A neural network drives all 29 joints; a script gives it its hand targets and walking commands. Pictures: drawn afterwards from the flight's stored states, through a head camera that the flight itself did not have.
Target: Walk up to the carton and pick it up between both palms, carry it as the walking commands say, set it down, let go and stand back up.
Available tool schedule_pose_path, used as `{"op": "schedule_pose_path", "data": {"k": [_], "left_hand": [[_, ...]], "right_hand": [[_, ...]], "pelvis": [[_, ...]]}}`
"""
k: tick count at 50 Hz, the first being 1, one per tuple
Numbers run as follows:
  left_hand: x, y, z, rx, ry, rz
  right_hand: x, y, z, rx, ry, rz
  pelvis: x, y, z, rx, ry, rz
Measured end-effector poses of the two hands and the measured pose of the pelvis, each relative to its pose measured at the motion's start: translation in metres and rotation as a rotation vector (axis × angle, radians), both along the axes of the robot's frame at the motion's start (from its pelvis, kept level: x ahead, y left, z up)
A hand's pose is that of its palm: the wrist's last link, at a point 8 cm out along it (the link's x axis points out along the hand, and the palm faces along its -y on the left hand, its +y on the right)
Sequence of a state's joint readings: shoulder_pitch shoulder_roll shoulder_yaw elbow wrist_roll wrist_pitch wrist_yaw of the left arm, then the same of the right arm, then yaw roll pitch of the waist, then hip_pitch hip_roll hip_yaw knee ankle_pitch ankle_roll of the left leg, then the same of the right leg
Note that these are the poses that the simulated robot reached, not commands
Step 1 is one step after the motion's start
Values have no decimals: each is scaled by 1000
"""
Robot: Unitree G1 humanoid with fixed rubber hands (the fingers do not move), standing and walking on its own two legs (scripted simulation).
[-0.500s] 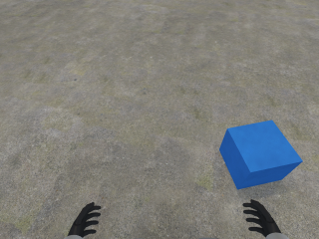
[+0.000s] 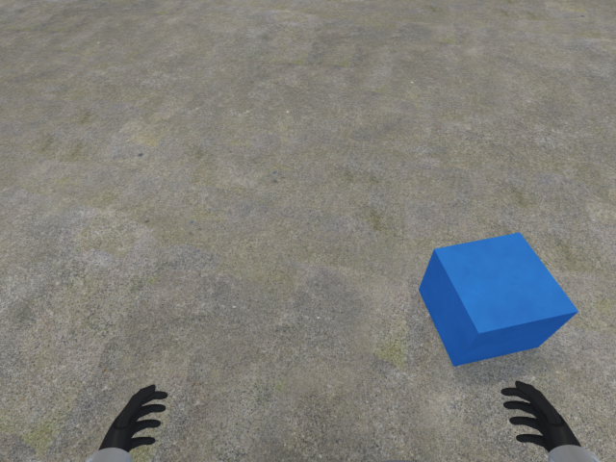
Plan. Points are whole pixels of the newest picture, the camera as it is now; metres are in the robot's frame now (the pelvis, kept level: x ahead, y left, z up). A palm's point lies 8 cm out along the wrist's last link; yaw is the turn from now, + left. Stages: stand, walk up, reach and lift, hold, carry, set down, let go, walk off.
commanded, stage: stand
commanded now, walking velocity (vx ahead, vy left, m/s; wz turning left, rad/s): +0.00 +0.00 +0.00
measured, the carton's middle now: (486, 299) +0.65 -0.53 -0.63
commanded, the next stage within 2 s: walk up in 1.38 s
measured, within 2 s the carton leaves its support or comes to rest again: neither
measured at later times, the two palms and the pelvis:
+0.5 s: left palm (97, 458) +0.14 +0.30 -0.07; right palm (579, 459) +0.13 -0.30 -0.07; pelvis +0.00 +0.00 +0.01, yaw +0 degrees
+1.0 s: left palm out of the picture +0.11 +0.31 -0.07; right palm out of the picture +0.10 -0.30 -0.07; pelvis -0.01 +0.01 +0.02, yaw +0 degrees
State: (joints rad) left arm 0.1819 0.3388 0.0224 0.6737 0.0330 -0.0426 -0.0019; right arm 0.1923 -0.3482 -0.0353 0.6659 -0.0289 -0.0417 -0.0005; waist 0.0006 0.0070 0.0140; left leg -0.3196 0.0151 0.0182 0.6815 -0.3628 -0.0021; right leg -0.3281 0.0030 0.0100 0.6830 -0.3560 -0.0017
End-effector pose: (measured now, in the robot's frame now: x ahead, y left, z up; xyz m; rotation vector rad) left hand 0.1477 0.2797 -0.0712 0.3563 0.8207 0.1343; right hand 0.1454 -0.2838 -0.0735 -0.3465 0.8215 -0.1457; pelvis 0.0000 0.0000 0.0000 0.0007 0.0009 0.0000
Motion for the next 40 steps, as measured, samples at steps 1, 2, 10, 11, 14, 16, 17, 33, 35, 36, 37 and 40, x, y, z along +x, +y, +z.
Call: {"op": "schedule_pose_path", "data": {"k": [1, 2, 10, 11, 14, 16, 17, 33, 35, 36, 37, 40], "left_hand": [[0, 3, 1, 8, 0, 2], [0, 6, 2, 14, 0, 4], [-1, 18, 4, 37, 14, 7], [-1, 18, 4, 37, 17, 7], [-2, 19, 3, 36, 29, 8], [-4, 19, 3, 35, 38, 9], [-5, 19, 2, 34, 42, 9], [-19, 25, 0, 31, 121, 29], [-20, 25, 0, 29, 128, 31], [-20, 25, 0, 29, 132, 32], [-21, 26, 0, 29, 136, 32], [-22, 26, 1, 27, 146, 35]], "right_hand": [[-1, -3, 1, -9, 2, -2], [-1, -7, 2, -17, 4, -4], [-3, -19, 5, -46, 19, -16], [-3, -19, 5, -45, 22, -17], [-4, -18, 4, -43, 30, -17], [-6, -18, 4, -40, 38, -18], [-7, -17, 3, -39, 43, -18], [-25, -19, 1, -37, 127, -44], [-26, -19, 2, -35, 134, -49], [-27, -19, 2, -35, 138, -51], [-28, -19, 2, -34, 142, -53], [-31, -19, 2, -34, 155, -57]], "pelvis": [[0, 0, 0, 0, -1, 0], [0, 0, 0, -1, -2, 0], [-2, 1, 1, -2, -7, -1], [-2, 1, 1, -2, -8, -1], [-2, 1, 3, -3, -11, 0], [-2, 1, 4, -3, -13, 0], [-2, 2, 4, -3, -13, 0], [-4, 4, 14, -3, -27, -4], [-4, 4, 15, -3, -28, -4], [-4, 4, 16, -4, -29, -4], [-4, 4, 16, -3, -30, -4], [-5, 5, 18, -4, -32, -4]]}}
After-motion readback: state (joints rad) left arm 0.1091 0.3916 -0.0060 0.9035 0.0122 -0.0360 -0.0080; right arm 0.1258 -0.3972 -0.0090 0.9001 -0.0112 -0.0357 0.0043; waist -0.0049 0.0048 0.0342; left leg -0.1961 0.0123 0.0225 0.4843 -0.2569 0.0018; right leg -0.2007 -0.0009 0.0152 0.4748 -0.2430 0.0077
